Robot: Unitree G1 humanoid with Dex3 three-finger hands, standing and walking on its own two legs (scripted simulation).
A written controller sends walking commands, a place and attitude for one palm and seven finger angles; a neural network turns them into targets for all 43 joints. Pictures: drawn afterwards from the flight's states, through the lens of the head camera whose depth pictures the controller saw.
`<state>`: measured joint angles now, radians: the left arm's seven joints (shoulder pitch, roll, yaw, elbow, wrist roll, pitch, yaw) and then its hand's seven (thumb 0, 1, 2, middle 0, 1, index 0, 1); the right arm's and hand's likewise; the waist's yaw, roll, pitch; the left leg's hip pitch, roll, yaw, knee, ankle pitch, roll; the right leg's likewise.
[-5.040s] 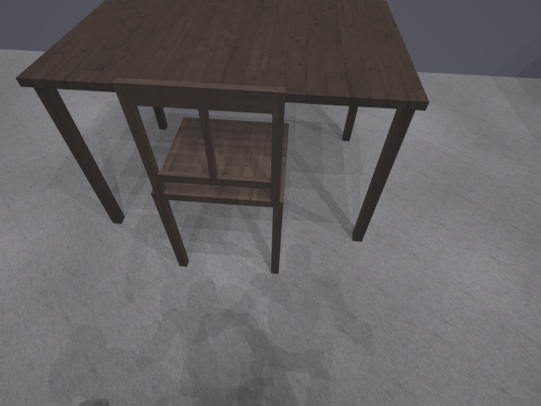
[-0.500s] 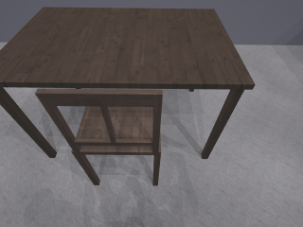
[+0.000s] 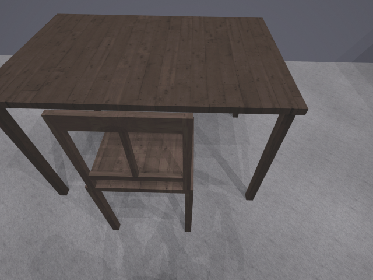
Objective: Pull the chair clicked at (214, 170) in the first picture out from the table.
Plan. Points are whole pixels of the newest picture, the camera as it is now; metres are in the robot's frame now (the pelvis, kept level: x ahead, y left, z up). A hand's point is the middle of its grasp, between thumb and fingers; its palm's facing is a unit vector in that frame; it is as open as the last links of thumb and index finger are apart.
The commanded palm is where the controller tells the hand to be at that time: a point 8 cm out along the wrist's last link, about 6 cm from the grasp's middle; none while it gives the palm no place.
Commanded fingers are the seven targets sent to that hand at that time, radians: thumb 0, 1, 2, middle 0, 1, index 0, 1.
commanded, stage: look again from close up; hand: left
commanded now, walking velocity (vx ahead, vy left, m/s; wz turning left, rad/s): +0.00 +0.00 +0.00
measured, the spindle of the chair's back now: (130, 154) +0.49 +0.22 -0.11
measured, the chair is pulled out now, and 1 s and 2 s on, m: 0.00 0.00 0.00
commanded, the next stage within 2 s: shuffle to correct the standing spot in 0.58 s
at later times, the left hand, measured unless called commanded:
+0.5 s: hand out of the picture -0.01 +0.17 -0.17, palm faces +0.04 -0.98 -0.20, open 7.4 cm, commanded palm none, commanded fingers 0.00 0.90 0.90 -0.20 -0.30 -0.20 -0.30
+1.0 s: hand out of the picture -0.02 +0.18 -0.19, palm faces +0.07 -0.98 -0.16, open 7.4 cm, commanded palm none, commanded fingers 0.00 0.90 0.90 -0.20 -0.30 -0.20 -0.30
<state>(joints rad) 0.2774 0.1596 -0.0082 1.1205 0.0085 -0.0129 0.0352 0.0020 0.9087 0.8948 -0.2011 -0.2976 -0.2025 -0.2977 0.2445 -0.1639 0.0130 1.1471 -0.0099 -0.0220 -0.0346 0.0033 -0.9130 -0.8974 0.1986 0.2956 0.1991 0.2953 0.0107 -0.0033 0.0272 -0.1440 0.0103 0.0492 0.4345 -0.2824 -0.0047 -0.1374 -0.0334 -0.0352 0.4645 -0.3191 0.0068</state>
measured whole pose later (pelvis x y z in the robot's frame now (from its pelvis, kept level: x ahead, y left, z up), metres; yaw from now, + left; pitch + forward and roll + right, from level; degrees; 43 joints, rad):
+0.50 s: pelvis +0.00 -0.01 +0.00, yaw +0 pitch +0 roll +1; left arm 0.29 0.16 -0.01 1.12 0.01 -0.02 0.03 0.00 0.91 0.89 -0.20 -0.30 -0.20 -0.30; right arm 0.25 -0.16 0.01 1.15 -0.01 -0.02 -0.03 0.00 -0.91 -0.90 0.20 0.30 0.20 0.30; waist 0.01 -0.01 0.03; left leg -0.15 0.02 0.04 0.42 -0.27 -0.02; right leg -0.14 -0.02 -0.04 0.45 -0.30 -0.01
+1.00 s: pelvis +0.03 +0.01 -0.01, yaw +0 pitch +0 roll +0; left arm 0.38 0.16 0.03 1.13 0.02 0.00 0.02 0.00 0.91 0.89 -0.20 -0.30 -0.20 -0.30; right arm 0.33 -0.14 0.01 1.13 -0.02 -0.04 -0.02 0.00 -0.91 -0.90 0.20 0.30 0.20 0.30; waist 0.02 -0.04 0.02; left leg -0.18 0.00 0.06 0.58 -0.41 0.01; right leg -0.18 -0.05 -0.04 0.63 -0.43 -0.01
